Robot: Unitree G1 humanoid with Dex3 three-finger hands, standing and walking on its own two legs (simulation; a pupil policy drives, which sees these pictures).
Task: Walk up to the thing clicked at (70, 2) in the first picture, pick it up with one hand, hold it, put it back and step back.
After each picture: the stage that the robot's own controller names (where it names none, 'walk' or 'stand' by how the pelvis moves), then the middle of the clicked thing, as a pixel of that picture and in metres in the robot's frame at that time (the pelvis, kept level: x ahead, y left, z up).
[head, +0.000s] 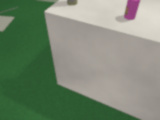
stand; out of the picture +1.02 +0.06 +0.12
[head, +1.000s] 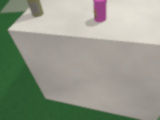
walk; out of the picture +0.89 +0.28 +0.13
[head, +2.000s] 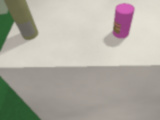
rise first; (19, 9) +0.59 +0.24 +0.15
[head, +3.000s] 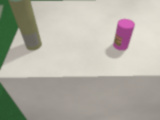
stand; (26, 21) +0.57 +0.22 +0.14
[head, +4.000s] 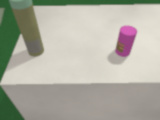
stand; (29, 28) +0.55 +0.21 +0.12
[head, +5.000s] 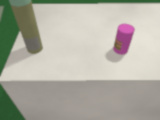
stand; (28, 25) +0.57 +0.22 +0.12
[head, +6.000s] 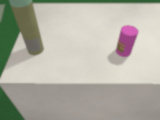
stand; (28, 26) +0.55 +0.21 +0.12
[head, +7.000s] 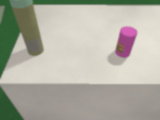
rise first; (29, 27) +0.55 +0.21 +0.12
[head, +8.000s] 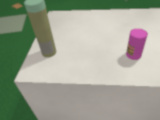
rise first; (42, 30) +0.56 +0.20 +0.13
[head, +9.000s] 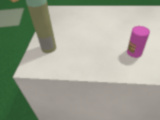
go down; (43, 25) +0.57 +0.20 +0.13
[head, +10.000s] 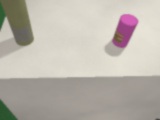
go down; (16, 12) +0.56 +0.19 +0.14
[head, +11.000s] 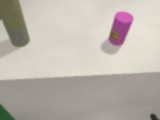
approach; (11, 13) +0.56 +0.20 +0.15
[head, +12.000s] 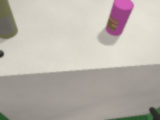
close in; out of the picture +0.55 +0.21 +0.18
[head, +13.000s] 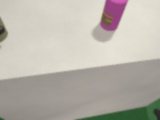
lift; out of the picture +0.52 +0.22 +0.18
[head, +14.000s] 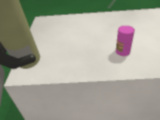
lift; (11, 26) +0.32 +0.15 +0.32
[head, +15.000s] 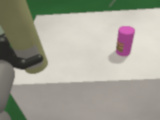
hold; (19, 28) +0.34 +0.15 +0.30
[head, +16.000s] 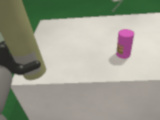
hold; (19, 35) +0.34 +0.16 +0.29
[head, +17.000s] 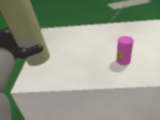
crouch; (21, 19) +0.35 +0.15 +0.34
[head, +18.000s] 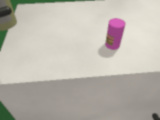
crouch; out of the picture +0.48 +0.20 +0.34
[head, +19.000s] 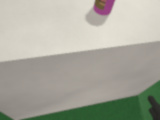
lower; out of the picture +0.53 +0.22 +0.20
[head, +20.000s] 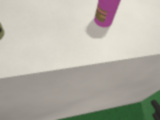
lower; out of the picture +0.52 +0.21 +0.19
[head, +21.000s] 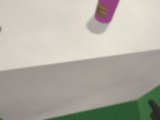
lower; out of the picture +0.53 +0.21 +0.19
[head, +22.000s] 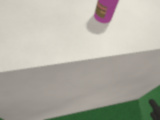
lower; out of the picture +0.53 +0.22 +0.19
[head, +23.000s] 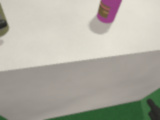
loosen; out of the picture +0.53 +0.19 +0.19
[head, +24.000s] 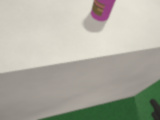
withdraw; out of the picture +0.53 +0.20 +0.19
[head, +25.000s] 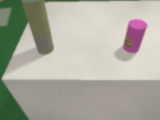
sink last; (39, 23) +0.53 +0.18 +0.16
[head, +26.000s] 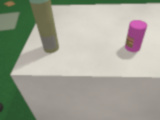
stand; (45, 23) +0.56 +0.18 +0.16
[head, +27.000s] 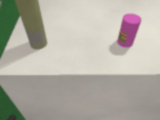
stand; (31, 17) +0.54 +0.19 +0.17
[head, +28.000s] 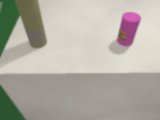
stand; (31, 16) +0.55 +0.18 +0.17
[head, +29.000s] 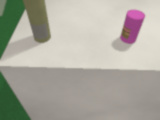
stand; (36, 10) +0.56 +0.18 +0.18
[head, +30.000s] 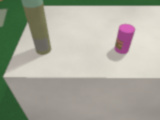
stand; (38, 26) +0.57 +0.18 +0.12
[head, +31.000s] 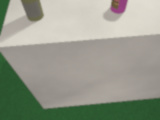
walk; out of the picture +0.65 +0.20 +0.15
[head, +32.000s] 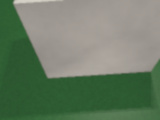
walk; out of the picture +0.93 +0.21 +0.14
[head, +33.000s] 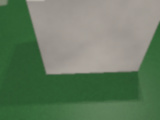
stand; out of the picture +1.16 +0.22 +0.14
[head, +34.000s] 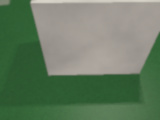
stand; out of the picture +1.15 +0.20 +0.12
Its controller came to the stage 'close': yes
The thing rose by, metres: 0.22
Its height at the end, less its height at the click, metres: +0.00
